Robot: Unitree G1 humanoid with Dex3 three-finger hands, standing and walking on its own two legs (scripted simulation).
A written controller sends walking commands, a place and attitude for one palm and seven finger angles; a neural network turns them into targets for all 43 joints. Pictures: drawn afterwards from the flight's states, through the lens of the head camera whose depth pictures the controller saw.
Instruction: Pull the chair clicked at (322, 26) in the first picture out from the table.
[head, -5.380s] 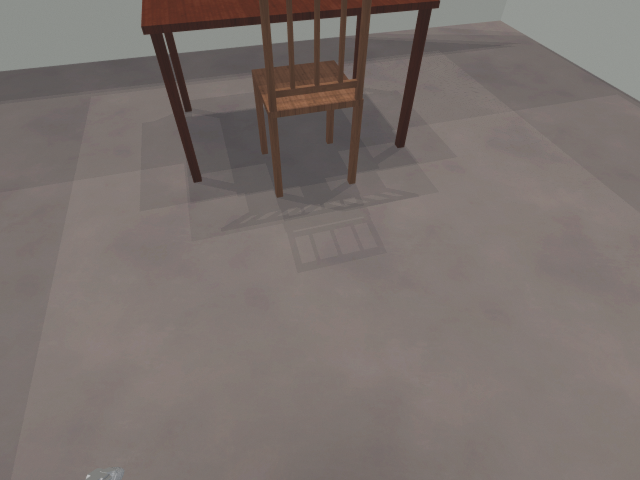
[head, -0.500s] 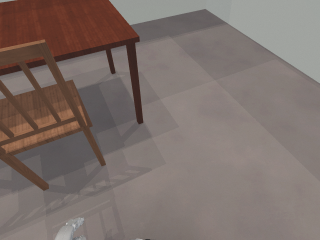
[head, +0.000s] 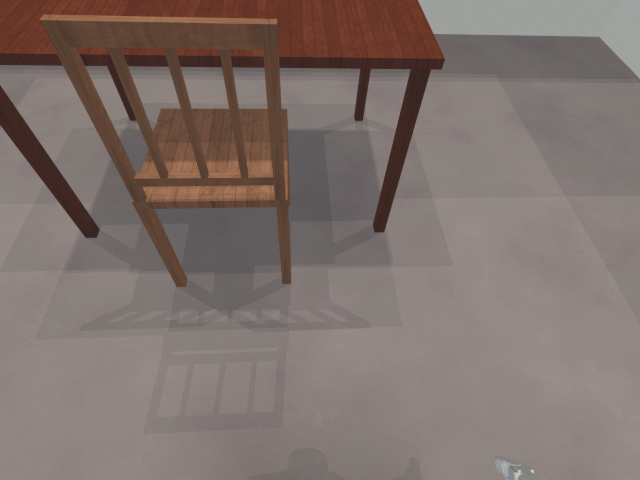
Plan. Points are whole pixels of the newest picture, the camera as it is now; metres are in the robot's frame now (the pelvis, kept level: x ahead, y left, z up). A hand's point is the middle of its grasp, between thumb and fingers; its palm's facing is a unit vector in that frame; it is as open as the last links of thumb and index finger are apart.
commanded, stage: turn to face it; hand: left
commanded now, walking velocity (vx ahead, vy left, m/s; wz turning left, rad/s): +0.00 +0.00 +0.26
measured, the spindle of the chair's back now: (189, 120) +0.76 +0.36 -0.06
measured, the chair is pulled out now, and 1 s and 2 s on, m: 0.00 0.00 0.00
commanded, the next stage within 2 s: take the last steps up to it in 0.16 s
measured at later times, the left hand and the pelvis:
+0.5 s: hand out of the picture +0.05 +0.19 -0.14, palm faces +0.17 -0.95 -0.25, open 7.3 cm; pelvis +0.01 -0.01 +0.01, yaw +8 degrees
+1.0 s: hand out of the picture +0.00 +0.22 -0.17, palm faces +0.26 -0.95 -0.14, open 7.4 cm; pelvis +0.13 +0.08 +0.00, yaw +9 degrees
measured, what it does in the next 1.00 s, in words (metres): walks ahead: right foot, then left foot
